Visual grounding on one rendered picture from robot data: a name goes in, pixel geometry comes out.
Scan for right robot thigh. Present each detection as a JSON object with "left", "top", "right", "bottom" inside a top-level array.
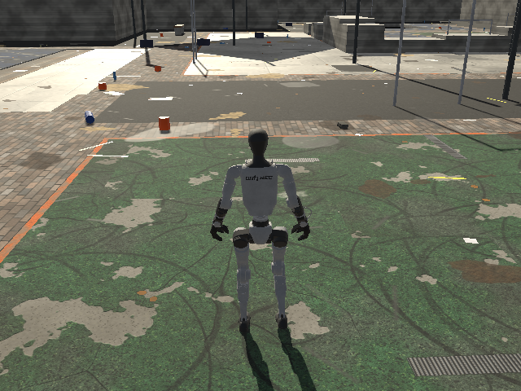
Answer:
[{"left": 271, "top": 226, "right": 288, "bottom": 276}]

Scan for robot right upper arm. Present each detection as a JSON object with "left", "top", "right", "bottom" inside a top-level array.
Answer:
[{"left": 276, "top": 164, "right": 299, "bottom": 209}]

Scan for robot left upper arm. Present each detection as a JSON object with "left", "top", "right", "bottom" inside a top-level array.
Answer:
[{"left": 219, "top": 165, "right": 242, "bottom": 209}]

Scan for robot left hand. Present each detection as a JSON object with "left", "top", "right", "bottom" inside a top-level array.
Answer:
[{"left": 210, "top": 224, "right": 229, "bottom": 241}]

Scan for robot left forearm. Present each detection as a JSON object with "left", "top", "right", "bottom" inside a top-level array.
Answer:
[{"left": 212, "top": 197, "right": 228, "bottom": 227}]

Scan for robot right forearm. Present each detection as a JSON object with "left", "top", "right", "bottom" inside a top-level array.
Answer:
[{"left": 291, "top": 196, "right": 308, "bottom": 227}]

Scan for humanoid robot head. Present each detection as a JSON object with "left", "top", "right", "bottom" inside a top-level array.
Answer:
[{"left": 245, "top": 129, "right": 273, "bottom": 168}]

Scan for robot right hand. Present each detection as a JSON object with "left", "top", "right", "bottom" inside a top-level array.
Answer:
[{"left": 291, "top": 224, "right": 310, "bottom": 241}]

